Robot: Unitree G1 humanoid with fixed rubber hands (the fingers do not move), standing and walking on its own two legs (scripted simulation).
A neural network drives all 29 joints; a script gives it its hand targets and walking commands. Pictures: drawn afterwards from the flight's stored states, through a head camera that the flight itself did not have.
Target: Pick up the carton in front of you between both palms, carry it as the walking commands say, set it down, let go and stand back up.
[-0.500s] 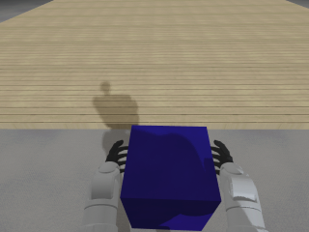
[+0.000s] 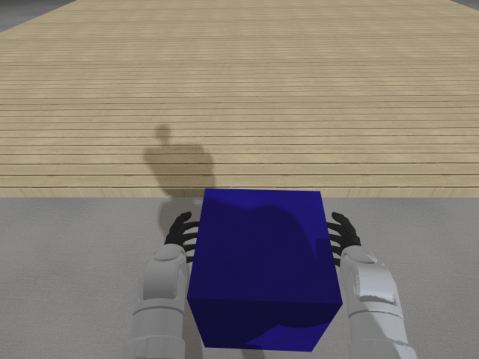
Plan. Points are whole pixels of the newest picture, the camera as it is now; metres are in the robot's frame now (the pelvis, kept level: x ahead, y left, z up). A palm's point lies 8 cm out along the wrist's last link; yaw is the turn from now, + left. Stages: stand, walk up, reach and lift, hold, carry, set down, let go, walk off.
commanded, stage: hold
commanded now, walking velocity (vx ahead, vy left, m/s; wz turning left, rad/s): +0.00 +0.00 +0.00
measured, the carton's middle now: (259, 272) +0.30 +0.00 -0.02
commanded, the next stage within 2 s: carry in 0.16 s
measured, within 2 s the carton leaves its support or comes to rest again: neither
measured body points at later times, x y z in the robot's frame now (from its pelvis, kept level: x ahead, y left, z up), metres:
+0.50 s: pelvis +0.08 -0.02 +0.00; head +0.05 -0.02 +0.45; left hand +0.37 +0.13 +0.07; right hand +0.37 -0.18 +0.07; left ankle +0.07 +0.10 -0.72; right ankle +0.01 -0.13 -0.75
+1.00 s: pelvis +0.36 -0.05 -0.03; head +0.35 -0.06 +0.42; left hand +0.65 +0.09 +0.07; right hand +0.64 -0.22 +0.06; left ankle +0.17 +0.08 -0.73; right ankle +0.46 -0.14 -0.75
